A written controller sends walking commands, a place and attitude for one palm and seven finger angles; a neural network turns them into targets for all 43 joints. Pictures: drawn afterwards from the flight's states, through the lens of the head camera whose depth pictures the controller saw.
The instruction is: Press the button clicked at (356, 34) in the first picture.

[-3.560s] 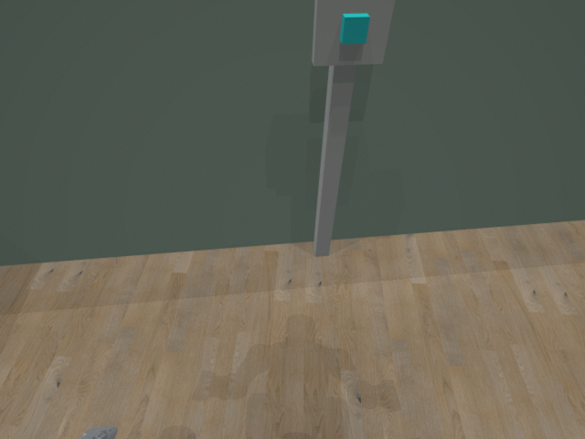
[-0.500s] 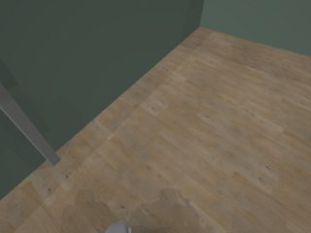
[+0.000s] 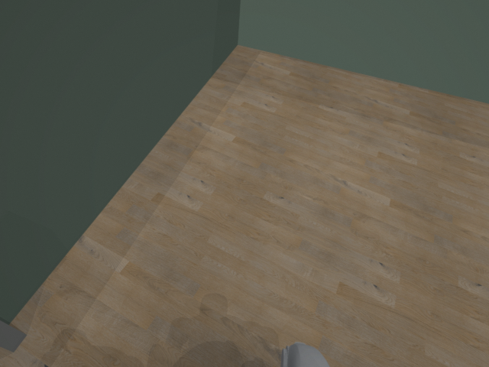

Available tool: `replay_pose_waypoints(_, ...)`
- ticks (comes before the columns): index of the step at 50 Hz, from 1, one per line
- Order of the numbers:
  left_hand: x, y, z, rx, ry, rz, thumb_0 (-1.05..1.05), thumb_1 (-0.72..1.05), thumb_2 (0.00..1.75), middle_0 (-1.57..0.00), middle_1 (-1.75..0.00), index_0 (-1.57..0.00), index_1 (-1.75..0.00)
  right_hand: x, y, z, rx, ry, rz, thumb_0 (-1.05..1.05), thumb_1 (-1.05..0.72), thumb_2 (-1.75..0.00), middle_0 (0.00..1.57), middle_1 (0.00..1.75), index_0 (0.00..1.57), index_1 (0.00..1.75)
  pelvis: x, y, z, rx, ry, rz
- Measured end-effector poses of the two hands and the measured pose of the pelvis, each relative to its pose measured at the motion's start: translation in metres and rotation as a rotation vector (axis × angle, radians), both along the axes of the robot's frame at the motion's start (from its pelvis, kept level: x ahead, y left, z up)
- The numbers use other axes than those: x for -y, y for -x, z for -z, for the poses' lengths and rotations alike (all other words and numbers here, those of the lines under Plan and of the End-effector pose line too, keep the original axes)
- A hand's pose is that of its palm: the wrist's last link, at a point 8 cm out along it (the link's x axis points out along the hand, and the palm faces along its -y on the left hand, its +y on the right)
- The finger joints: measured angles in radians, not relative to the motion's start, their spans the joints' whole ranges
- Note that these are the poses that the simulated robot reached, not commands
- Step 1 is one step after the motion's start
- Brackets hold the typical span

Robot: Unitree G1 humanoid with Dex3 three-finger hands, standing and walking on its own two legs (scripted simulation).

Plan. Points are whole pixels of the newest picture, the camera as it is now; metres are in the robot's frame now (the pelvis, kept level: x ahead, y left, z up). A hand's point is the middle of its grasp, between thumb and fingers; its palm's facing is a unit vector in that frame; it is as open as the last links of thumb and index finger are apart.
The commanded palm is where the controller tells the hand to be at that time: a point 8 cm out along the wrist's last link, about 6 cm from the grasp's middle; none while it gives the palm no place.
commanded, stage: walk to a spot facing it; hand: left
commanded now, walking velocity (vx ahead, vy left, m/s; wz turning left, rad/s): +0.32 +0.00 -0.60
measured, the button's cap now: out of the picture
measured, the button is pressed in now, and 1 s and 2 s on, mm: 0 0 0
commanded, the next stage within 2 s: turn to face it in 0.36 s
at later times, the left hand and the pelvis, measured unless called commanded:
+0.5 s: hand (206, 269) +0.35 +0.10 -0.18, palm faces -0.28 -0.94 -0.20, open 7.3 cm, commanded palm none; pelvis +0.21 -0.05 -0.02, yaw -16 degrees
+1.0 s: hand (179, 245) +0.41 +0.18 -0.19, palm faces -0.06 -0.98 -0.19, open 7.4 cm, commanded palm none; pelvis +0.33 -0.01 -0.01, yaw -7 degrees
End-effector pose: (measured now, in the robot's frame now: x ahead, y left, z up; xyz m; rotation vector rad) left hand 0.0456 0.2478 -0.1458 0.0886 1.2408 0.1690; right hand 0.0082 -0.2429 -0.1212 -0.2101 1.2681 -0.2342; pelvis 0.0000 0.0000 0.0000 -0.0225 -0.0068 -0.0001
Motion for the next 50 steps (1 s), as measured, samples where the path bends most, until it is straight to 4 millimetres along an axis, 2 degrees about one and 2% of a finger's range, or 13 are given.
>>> replay_pose_waypoints(5,0.012,-0.089,-0.002,0.04,0.005,0.117,0.01,0.91,0.9,-0.19,-0.3,-0.19,-0.3,-0.01,0.031,0.006,-0.132,-0.027,0.124,0.0,-0.92,-0.9,0.2,0.3,0.2,0.3,-0.001,-0.039,0.002,-0.001,-0.008,0.058)
replay_pose_waypoints(10,0.046,-0.185,0.0,0.085,0.019,0.25,0.01,0.91,0.9,-0.19,-0.3,-0.19,-0.3,-0.025,0.048,0.012,-0.263,-0.08,0.241,0.0,-0.91,-0.9,0.2,0.3,0.2,0.3,0.009,-0.084,0.01,-0.005,-0.009,0.117)
replay_pose_waypoints(14,0.084,-0.263,0.006,0.154,0.025,0.342,0.01,0.91,0.9,-0.19,-0.3,-0.19,-0.3,-0.03,0.043,0.021,-0.351,-0.131,0.32,0.0,-0.91,-0.9,0.2,0.3,0.2,0.3,0.027,-0.126,0.023,-0.011,-0.001,0.164)
replay_pose_waypoints(17,0.103,-0.302,0.013,0.22,0.018,0.358,0.01,0.91,0.9,-0.19,-0.3,-0.2,-0.3,-0.019,0.017,0.035,-0.366,-0.159,0.353,0.0,-0.9,-0.9,0.2,0.3,0.21,0.3,0.044,-0.156,0.035,-0.004,-0.015,0.196)
replay_pose_waypoints(19,0.106,-0.311,0.012,0.207,0.009,0.36,0.0,0.91,0.9,-0.2,-0.3,-0.2,-0.3,-0.005,-0.019,0.04,-0.308,-0.144,0.355,0.01,-0.9,-0.9,0.2,0.3,0.21,0.3,0.05,-0.17,0.033,0.007,-0.01,0.217)
replay_pose_waypoints(21,0.105,-0.312,0.01,0.165,-0.005,0.364,0.0,0.91,0.9,-0.2,-0.3,-0.2,-0.3,0.012,-0.067,0.041,-0.204,-0.118,0.342,0.01,-0.9,-0.9,0.2,0.3,0.21,0.3,0.052,-0.185,0.027,0.011,-0.005,0.241)
replay_pose_waypoints(27,0.089,-0.312,0.001,0.032,-0.052,0.371,0.0,0.92,0.9,-0.2,-0.3,-0.2,-0.3,0.053,-0.213,0.022,0.121,-0.049,0.28,0.0,-0.91,-0.9,0.2,0.3,0.2,0.3,0.051,-0.226,0.013,-0.007,-0.003,0.294)
replay_pose_waypoints(30,0.08,-0.318,0.001,0.006,-0.053,0.348,0.01,0.92,0.9,-0.2,-0.3,-0.2,-0.3,0.056,-0.265,0.013,0.196,-0.036,0.238,0.0,-0.91,-0.9,0.19,0.3,0.2,0.3,0.047,-0.249,0.011,-0.007,0.006,0.289)
replay_pose_waypoints(33,0.072,-0.327,0.007,0.004,-0.034,0.301,0.01,0.91,0.9,-0.2,-0.3,-0.2,-0.3,0.049,-0.304,0.009,0.204,-0.032,0.187,0.0,-0.91,-0.9,0.19,0.3,0.2,0.3,0.041,-0.273,0.012,0.002,0.021,0.262)
replay_pose_waypoints(37,0.059,-0.337,0.027,-0.009,0.0,0.221,0.01,0.91,0.9,-0.2,-0.3,-0.2,-0.3,0.031,-0.341,0.015,0.166,-0.025,0.117,0.0,-0.91,-0.9,0.19,0.3,0.2,0.3,0.029,-0.306,0.022,0.015,0.034,0.213)
replay_pose_waypoints(40,0.05,-0.34,0.031,-0.047,0.004,0.188,0.01,0.91,0.9,-0.2,-0.3,-0.2,-0.3,0.015,-0.354,0.015,0.133,-0.034,0.089,0.0,-0.91,-0.9,0.2,0.3,0.2,0.3,0.02,-0.318,0.021,0.015,0.021,0.204)
replay_pose_waypoints(43,0.041,-0.343,0.025,-0.074,0.003,0.177,0.01,0.91,0.9,-0.2,-0.3,-0.2,-0.3,0.007,-0.357,0.012,0.112,-0.035,0.102,-0.01,-0.91,-0.9,0.2,0.3,0.21,0.3,0.013,-0.325,0.015,0.004,0.021,0.185)
replay_pose_waypoints(50,0.022,-0.359,0.01,-0.048,-0.03,0.134,0.01,0.91,0.9,-0.2,-0.3,-0.2,-0.3,0.011,-0.35,0.005,0.047,-0.019,0.094,-0.01,-0.92,-0.9,0.2,0.3,0.21,0.3,0.008,-0.331,0.006,-0.025,0.02,0.124)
